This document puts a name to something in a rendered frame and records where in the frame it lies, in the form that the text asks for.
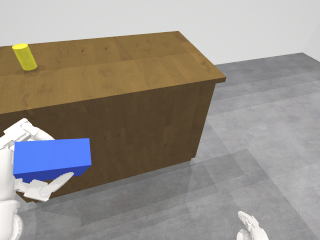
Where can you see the robot left hand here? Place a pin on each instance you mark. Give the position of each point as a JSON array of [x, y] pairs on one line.
[[39, 190]]

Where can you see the table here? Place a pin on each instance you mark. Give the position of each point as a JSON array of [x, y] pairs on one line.
[[142, 100]]

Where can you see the robot right hand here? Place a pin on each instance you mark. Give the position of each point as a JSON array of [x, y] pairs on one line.
[[256, 233]]

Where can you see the left robot forearm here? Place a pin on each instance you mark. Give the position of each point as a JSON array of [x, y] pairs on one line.
[[11, 224]]

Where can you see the sponge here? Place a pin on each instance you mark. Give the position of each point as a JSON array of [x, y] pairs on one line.
[[48, 159]]

